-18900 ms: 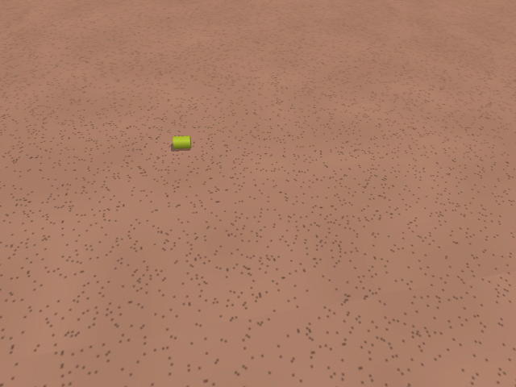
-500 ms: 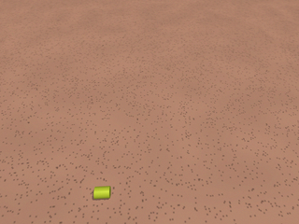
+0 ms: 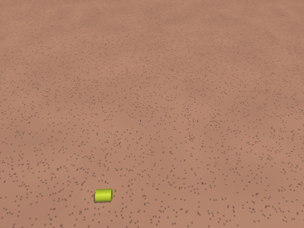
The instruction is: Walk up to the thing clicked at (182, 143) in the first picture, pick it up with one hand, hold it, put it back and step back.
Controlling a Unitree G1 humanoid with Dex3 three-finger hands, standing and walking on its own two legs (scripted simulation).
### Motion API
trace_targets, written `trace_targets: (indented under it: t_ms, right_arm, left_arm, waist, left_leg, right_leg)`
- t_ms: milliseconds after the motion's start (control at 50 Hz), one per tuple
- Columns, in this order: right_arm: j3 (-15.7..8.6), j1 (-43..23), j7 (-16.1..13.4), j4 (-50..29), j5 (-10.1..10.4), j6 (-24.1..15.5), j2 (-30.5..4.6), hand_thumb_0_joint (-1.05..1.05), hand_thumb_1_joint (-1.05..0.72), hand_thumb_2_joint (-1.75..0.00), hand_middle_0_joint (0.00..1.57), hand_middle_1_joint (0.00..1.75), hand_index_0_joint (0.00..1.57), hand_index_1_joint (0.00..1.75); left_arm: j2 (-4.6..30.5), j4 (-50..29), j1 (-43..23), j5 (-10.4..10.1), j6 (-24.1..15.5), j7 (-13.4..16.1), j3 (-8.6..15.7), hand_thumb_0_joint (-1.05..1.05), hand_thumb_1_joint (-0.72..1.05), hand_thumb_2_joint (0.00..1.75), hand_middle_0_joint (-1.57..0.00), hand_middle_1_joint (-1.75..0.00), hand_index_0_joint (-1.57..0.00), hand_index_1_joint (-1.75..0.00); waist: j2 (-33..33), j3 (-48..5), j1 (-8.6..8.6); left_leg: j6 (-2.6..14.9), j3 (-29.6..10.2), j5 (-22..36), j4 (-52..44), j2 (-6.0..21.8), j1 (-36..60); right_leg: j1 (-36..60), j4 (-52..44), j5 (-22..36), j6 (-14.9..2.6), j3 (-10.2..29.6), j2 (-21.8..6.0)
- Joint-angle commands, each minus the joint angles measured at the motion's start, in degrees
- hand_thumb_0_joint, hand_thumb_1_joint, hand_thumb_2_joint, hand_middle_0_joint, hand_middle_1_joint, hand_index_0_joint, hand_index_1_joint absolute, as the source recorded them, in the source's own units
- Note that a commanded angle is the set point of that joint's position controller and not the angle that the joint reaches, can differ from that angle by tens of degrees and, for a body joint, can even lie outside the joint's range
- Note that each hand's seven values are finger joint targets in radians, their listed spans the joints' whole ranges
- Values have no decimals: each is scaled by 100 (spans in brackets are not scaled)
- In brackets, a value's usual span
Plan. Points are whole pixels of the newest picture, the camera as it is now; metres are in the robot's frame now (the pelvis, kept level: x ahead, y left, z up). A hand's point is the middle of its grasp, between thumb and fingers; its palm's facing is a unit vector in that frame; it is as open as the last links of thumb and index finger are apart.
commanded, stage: stand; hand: left
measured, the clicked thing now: (104, 195) +0.46 +0.25 -0.75
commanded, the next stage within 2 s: none
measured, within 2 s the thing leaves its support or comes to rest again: neither
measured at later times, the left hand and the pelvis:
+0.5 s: hand out of the picture +0.05 +0.25 -0.15, palm faces -0.02 -0.94 -0.35, open 7.4 cm; pelvis -0.01 -0.01 +0.00, yaw +0 degrees
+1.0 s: hand out of the picture +0.07 +0.24 -0.16, palm faces -0.03 -0.94 -0.35, open 7.4 cm; pelvis -0.01 -0.01 +0.00, yaw +0 degrees
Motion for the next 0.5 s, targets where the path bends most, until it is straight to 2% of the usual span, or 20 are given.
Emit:
trace_targets:
  t_ms: [0,300,380,480]
  right_arm:
    - [-193,-296,-121,-337,13,-124,-1249,0,-90,-90,20,30,20,30]
    - [-162,-288,-97,-265,-4,-103,-1235,0,-90,-90,20,30,20,30]
    - [-168,-271,-84,-247,-15,-99,-1237,0,-90,-90,20,30,20,30]
    - [-161,-233,-83,-240,-10,-105,-1244,0,-90,-90,20,30,20,30]
  left_arm:
    - [1170,-353,-169,1,-90,66,200,0,90,90,-20,-30,-20,-30]
    - [1210,-346,-125,20,-66,38,196,0,90,90,-20,-30,-20,-30]
    - [1239,-349,-88,16,-62,29,198,0,90,90,-20,-30,-20,-30]
    - [1229,-361,-39,16,-76,33,193,0,90,90,-20,-30,-20,-30]
  waist:
    - [110,-642,33]
    - [14,-345,13]
    - [-37,-373,28]
    - [-1,-373,31]
  left_leg:
    - [166,-487,1507,-171,723,384]
    - [133,-502,403,-372,654,128]
    - [127,-531,341,-397,655,103]
    - [141,-553,442,-360,667,132]
  right_leg:
    - [20,-224,1326,-231,343,-553]
    - [-299,-436,442,-272,414,-520]
    - [-283,-464,275,-300,416,-518]
    - [-276,-439,440,-292,429,-529]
